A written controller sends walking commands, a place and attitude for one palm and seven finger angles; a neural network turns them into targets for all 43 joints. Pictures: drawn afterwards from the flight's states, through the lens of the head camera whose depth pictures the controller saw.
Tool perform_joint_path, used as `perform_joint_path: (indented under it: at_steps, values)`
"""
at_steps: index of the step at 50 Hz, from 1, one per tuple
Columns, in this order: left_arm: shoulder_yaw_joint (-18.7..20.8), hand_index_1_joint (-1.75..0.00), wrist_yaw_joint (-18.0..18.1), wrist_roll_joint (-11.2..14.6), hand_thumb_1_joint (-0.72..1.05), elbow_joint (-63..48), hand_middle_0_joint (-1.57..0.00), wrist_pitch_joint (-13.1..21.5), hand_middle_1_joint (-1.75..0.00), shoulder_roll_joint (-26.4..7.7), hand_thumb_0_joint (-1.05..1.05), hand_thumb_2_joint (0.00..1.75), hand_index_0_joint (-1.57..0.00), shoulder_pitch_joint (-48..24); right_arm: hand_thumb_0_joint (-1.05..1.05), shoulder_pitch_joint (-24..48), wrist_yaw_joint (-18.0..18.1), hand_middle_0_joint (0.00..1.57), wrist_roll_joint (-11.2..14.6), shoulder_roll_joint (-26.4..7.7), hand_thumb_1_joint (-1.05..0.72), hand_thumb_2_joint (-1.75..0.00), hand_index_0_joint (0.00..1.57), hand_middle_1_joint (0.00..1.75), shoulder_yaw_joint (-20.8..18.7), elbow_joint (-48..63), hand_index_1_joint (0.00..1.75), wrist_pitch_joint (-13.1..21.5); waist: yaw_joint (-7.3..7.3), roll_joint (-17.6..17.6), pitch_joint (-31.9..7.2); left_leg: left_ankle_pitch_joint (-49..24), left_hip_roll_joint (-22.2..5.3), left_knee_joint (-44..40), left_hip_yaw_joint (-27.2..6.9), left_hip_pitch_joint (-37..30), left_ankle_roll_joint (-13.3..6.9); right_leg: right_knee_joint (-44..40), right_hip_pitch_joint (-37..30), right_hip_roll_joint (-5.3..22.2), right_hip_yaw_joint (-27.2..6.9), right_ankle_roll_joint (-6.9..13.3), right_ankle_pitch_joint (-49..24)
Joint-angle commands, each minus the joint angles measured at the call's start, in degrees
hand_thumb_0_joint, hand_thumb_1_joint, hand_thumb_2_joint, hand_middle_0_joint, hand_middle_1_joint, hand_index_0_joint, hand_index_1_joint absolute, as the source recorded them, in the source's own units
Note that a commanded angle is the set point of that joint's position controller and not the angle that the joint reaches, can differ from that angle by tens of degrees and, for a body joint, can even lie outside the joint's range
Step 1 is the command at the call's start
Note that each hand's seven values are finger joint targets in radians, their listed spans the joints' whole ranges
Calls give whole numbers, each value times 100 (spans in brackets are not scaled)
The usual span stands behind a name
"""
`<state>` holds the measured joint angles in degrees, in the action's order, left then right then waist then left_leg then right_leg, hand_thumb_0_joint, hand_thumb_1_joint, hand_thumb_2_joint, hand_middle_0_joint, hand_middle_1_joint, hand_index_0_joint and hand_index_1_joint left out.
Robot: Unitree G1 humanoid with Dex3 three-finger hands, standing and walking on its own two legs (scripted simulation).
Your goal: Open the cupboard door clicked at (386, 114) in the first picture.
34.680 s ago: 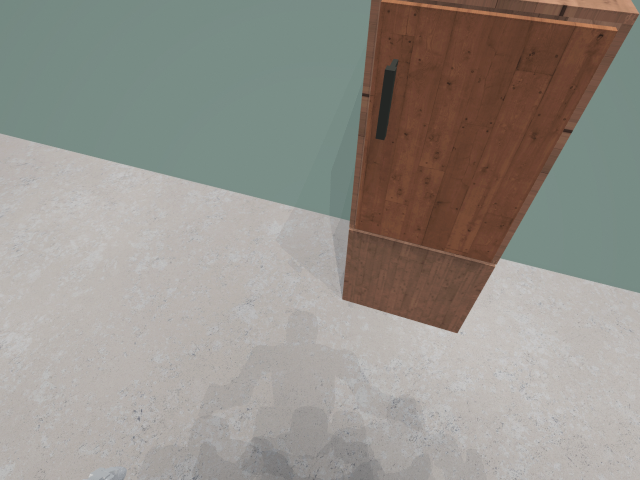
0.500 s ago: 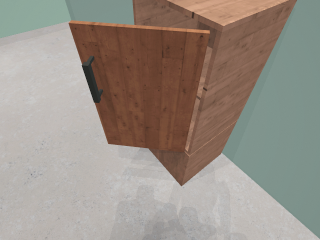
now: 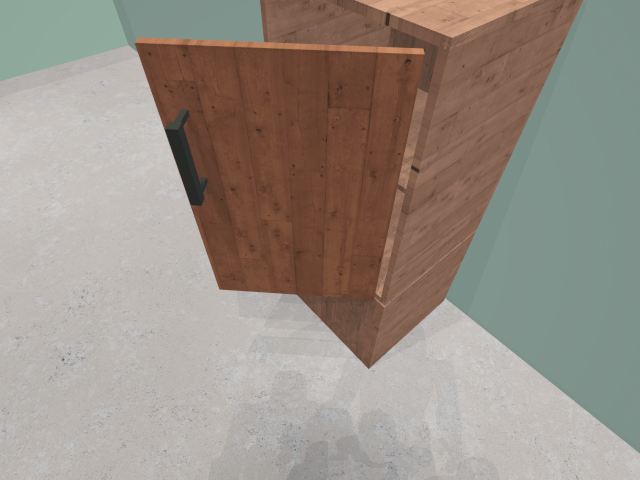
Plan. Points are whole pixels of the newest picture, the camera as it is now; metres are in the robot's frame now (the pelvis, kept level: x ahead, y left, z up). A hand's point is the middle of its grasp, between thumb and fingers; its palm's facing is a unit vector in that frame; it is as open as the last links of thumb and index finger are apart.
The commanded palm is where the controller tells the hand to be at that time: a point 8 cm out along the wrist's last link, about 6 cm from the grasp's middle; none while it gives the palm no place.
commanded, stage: look again from close up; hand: left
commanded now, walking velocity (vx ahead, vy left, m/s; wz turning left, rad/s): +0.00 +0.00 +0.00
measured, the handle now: (190, 159) +0.56 +0.24 +0.09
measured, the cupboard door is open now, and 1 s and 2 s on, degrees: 45 45 45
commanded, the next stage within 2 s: raise the hand with hooked fingers in 0.26 s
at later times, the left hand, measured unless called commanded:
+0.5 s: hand out of the picture +0.12 +0.21 -0.06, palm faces +0.25 -0.95 -0.18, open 7.5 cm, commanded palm +0.09 +0.26 -0.04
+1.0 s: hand (137, 461) +0.14 +0.21 +0.00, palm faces -0.02 -1.00 -0.05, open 9.9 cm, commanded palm +0.12 +0.27 +0.01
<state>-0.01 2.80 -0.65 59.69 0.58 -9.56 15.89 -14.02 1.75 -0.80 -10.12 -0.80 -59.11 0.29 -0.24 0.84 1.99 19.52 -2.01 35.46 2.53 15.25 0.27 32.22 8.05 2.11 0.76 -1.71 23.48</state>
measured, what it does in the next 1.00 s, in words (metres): lowers itself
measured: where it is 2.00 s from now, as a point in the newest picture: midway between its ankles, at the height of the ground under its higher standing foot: outside the picture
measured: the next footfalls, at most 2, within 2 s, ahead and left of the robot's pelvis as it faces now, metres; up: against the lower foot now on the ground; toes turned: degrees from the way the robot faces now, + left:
none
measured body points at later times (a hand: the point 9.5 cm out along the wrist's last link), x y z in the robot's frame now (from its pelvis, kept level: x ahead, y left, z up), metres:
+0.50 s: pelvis -0.02 +0.00 +0.00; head -0.01 +0.00 +0.45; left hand +0.11 +0.26 -0.05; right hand +0.06 -0.24 -0.12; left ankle -0.01 +0.12 -0.73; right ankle -0.07 -0.14 -0.73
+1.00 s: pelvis -0.07 -0.03 -0.07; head -0.03 -0.02 +0.38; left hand +0.14 +0.27 +0.00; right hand +0.12 -0.26 -0.13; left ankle -0.01 +0.12 -0.73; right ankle -0.07 -0.14 -0.73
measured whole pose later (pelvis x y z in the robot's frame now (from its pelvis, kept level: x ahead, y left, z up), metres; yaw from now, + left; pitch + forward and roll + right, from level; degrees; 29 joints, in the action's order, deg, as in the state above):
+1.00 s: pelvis -0.07 -0.03 -0.07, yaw +2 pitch +9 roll -3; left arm 18.0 -28.4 20.6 8.2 19.8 -18.9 14.2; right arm -12.7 5.9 2.1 -13.4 0.6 -34.3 15.2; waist 1.6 1.5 -5.2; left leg 23.9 -4.7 62.2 -4.2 47.8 2.7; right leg 60.8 39.3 -0.4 6.4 1.4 31.0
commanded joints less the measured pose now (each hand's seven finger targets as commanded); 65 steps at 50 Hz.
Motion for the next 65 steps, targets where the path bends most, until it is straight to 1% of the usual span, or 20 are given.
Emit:
perform_joint_path:
  at_steps: [1, 17, 18, 19, 20, 21, 22, 23, 24, 25, 26, 27, 29, 32, 36, 41, 45, 51, 59, 65]
  values:
    - [107, -30, 8, -34, 90, -291, -20, 7, -30, -645, 0, 90, -20, 307, 0, -178, -36, 20, -11, -573, -90, -90, 20, 30, -46, 260, 30, 91, 37, 64, 336, -1497, -375, -894, -443, -15, -300, -541, 492, 169, -153, 315, -1132]
    - [96, -30, -71, -26, 90, -140, -20, 33, -30, -982, 0, 90, -20, 202, 0, -49, -45, 20, 19, -842, -90, -90, 20, 30, -54, 69, 30, 149, 57, -72, -19, -1626, -379, -1094, -377, -427, -272, -775, 431, 336, -242, 254, -1421]
    - [65, -30, 144, -90, 90, -43, -20, 110, -30, -767, 0, 90, -20, 492, 0, 107, -71, 20, 62, -879, -90, -90, 20, 30, -63, 384, 30, 140, 83, -198, 247, -2637, -505, -57, -323, -179, -110, -923, 680, 532, -564, 198, -2802]
    - [1470, -32, 155, 879, 88, -8734, -20, 1311, -32, -2549, 0, 89, -20, -3609, 0, -194, 137, 20, 293, -1562, -90, -90, 20, 30, -311, 2029, 30, 1007, -474, 684, -2780, -3363, 57, -703, -313, -1777, -169, -249, 402, 3, 294, 365, -3331]
    - [1206, -33, 293, 482, 85, -7293, -20, 1066, -33, -2007, 0, 88, -20, -581, 0, 244, 382, 20, 252, -1070, -90, -90, 20, 30, -118, 1849, 30, 1576, 119, 1503, -2779, -4096, -311, -892, -474, -2599, -202, 348, 810, -180, 397, 358, -2023]
    - [434, -34, 384, 669, 83, -6583, -21, 359, -34, -660, 0, 87, -21, 813, 0, 385, 344, 20, 368, -759, -90, -90, 20, 30, -140, 1758, 30, 1758, -68, 1450, -2043, -3681, -127, -911, -426, -1750, -12, 479, 1192, -195, 551, 260, -1049]
    - [360, -36, 288, 876, 81, -6217, -21, 315, -36, -90, 0, 86, -21, 701, 0, 145, 328, 20, 384, -758, -90, -90, 20, 30, -244, 1631, 30, 1766, -193, 656, -1064, -3150, -124, -781, -375, -1090, -51, 193, 1406, -174, 537, 202, -993]
    - [646, -37, 182, 904, 78, -6319, -21, 583, -37, -438, 0, 85, -21, 166, 0, 269, 312, 20, 304, -970, -90, -90, 20, 30, -351, 1890, 30, 1786, -306, 237, -367, -2052, -5, -539, -424, -374, -52, -58, 1695, -201, 607, 193, -998]
    - [1018, -39, 12, 926, 76, -5966, -21, 925, -39, -679, 0, 84, -21, 281, 0, 258, 307, 20, 215, -1088, -90, -90, 20, 30, -412, 1969, 30, 1772, -339, -258, -369, -1445, 100, -275, -374, 90, -67, -112, 1922, -210, 654, 196, -1061]
    - [1228, -40, -241, 993, 74, -5343, -21, 1281, -40, -577, 0, 83, -21, 921, 0, 310, 295, 20, 142, -1032, -90, -90, 20, 30, -436, 2109, 30, 1745, -141, -758, -288, -1233, 145, -33, -351, 580, -53, 102, 2180, -270, 730, 200, -958]
    - [1431, -42, -588, 1024, 71, -4922, -21, 1647, -42, -589, 0, 82, -21, 1509, 0, 344, 220, 20, 166, -1029, -90, -90, 20, 30, -498, 2274, 30, 1714, 77, -704, -372, -1466, 175, 216, -301, 795, -4, 412, 2192, -296, 757, 252, -1171]
    - [1458, -43, -978, 1140, 69, -4736, -22, 2072, -43, -446, 0, 81, -22, 1825, 0, 437, 143, 20, 109, -999, -90, -90, 20, 30, -538, 2415, 30, 1686, 248, -1057, -802, -1539, 176, 522, -225, 1086, 44, 842, 2334, -328, 753, 257, -1298]
    - [1537, -47, -1810, 1401, 64, -4631, -22, 2867, -47, -438, 0, 79, -22, 1892, 0, 731, 5, 20, 113, -1000, -90, -90, 20, 30, -599, 2743, 30, 1672, 395, -951, -1020, -1168, 226, 1083, -149, 1770, 61, 1421, 2727, -289, 581, 288, -1195]
    - [2162, -51, -2944, 1831, 57, -4958, -22, 3496, -51, -1324, 0, 76, -22, 1098, 0, 819, -78, 20, 224, -1146, -90, -90, 20, 30, -599, 3274, 30, 1724, 363, -155, -1456, -612, 286, 1703, -92, 2282, 4, 1737, 2993, -166, 99, 343, -628]
    - [2484, -57, -3212, 2423, 48, -5994, -23, 3019, -57, -1708, 0, 72, -23, -39, 0, 608, 143, 20, 308, -1146, -90, -90, 20, 30, -482, 3743, 30, 1664, 193, -38, -1851, -45, 260, 2054, -109, 2457, -116, 1424, 3112, -148, -452, 188, 525]
    - [2139, -64, -2968, 2303, 36, -7019, -24, 2995, -64, -1854, 0, 67, -24, -1398, 0, 296, 427, 20, 276, -1172, -90, -90, 20, 30, -306, 3525, 30, 1769, -254, 208, -1670, 93, 67, 2295, -284, 2388, -233, 1346, 3482, -257, -567, 189, 758]
    - [2086, -70, -3063, 2184, 27, -6585, -25, 2561, -70, -1959, 0, 63, -25, -1097, 0, 286, 513, 20, 320, -1227, -90, -90, 20, 30, -244, 3357, 30, 1873, -209, 498, -1569, 30, 59, 2028, -364, 2185, -236, 1234, 3375, -279, -417, 211, 525]
    - [2793, -80, -3053, 2402, 13, -5965, -25, 1804, -80, -2274, 0, 57, -25, -364, 0, 359, 443, 20, 330, -1144, -90, -90, 20, 30, -216, 3404, 30, 1806, 205, 63, -1826, -588, 95, 1599, -402, 1961, -189, 1110, 2587, -271, -240, 176, -281]
    - [2626, -92, -2923, 2419, -6, -6034, -27, 2032, -92, -2047, 0, 49, -27, -493, 0, 143, 328, 20, 341, -1214, -90, -90, 20, 30, -227, 3452, 30, 1820, 104, -46, -1683, -550, 141, 1164, -333, 1578, -178, 1021, 2683, -333, 53, 149, -372]
    - [2623, -100, -2966, 2388, -20, -6283, -28, 2039, -100, -2264, 0, 43, -28, -1192, 0, 63, 391, 20, 376, -1307, -90, -90, 20, 30, -195, 3431, 30, 1884, 58, 304, -1778, -355, 132, 823, -404, 1061, -186, 946, 2648, -374, 236, 211, -263]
